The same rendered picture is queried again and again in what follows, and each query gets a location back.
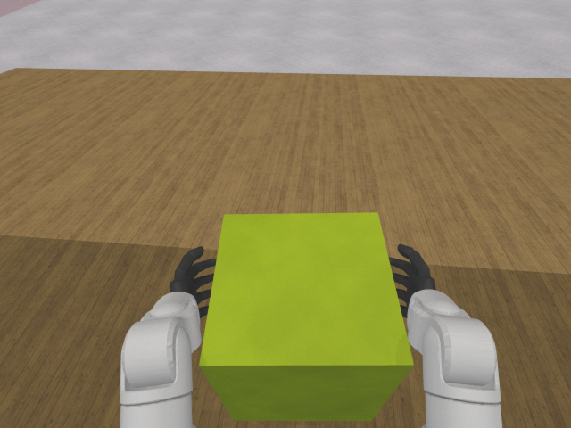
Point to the robot right forearm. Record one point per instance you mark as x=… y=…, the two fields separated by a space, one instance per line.
x=460 y=367

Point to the right robot hand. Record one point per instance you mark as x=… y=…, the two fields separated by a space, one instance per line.
x=418 y=272

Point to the left robot hand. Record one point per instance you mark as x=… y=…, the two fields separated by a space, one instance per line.
x=185 y=273

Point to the carton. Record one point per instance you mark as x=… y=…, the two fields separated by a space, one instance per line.
x=304 y=321

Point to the robot left forearm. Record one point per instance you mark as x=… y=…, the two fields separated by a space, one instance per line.
x=156 y=365

